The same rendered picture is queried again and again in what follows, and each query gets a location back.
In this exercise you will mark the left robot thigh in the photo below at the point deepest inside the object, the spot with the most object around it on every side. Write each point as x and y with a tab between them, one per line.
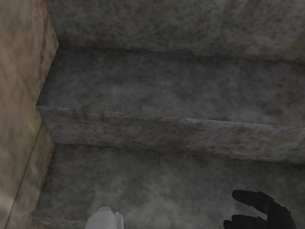
105	220

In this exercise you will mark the right robot hand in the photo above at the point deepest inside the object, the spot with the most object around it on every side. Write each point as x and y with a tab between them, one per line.
278	217

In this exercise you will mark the left robot shin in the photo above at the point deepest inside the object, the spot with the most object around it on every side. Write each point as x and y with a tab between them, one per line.
103	209

